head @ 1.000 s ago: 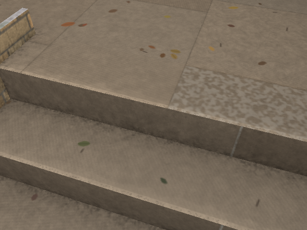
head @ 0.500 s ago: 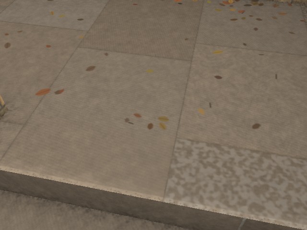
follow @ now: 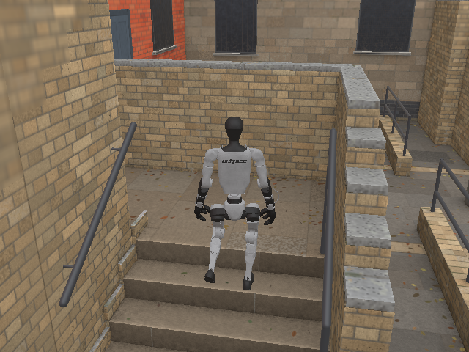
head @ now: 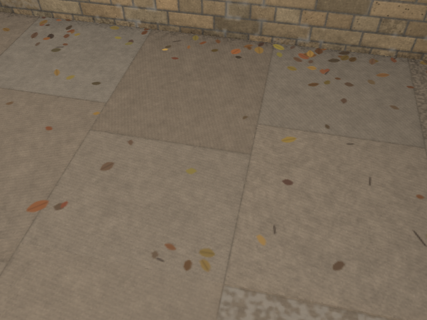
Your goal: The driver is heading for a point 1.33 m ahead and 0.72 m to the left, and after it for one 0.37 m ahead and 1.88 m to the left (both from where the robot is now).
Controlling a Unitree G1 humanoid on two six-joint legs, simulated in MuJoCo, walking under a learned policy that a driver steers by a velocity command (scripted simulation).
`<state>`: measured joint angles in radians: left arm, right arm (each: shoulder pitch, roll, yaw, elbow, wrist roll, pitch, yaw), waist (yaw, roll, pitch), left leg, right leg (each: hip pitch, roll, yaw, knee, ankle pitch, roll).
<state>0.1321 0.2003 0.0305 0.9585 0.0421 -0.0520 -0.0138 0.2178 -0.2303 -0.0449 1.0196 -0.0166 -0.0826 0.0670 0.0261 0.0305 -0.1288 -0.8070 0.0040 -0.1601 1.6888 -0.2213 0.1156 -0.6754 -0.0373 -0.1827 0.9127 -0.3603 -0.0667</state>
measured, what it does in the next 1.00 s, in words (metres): climbs, turning left: left foot, then right foot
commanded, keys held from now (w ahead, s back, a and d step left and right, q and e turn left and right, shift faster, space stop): q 1.00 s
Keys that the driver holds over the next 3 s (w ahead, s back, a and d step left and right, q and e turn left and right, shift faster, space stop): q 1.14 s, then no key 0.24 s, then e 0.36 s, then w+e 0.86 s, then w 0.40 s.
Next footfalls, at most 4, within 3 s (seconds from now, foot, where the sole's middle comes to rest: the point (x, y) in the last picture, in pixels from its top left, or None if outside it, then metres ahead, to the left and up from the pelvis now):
0.32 left None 0.12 0.16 -0.72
0.80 right None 0.11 -0.08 -0.72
1.54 left None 0.08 0.39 -0.72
1.92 right None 0.17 0.21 -0.72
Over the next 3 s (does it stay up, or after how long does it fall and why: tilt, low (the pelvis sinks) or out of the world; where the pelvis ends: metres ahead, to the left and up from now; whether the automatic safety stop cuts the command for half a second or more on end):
stays up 0.52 0.49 0.20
